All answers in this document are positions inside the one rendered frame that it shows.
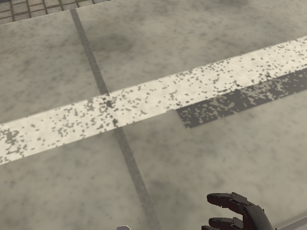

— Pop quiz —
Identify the right robot hand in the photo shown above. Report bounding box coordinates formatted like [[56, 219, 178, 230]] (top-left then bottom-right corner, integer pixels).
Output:
[[201, 192, 277, 230]]

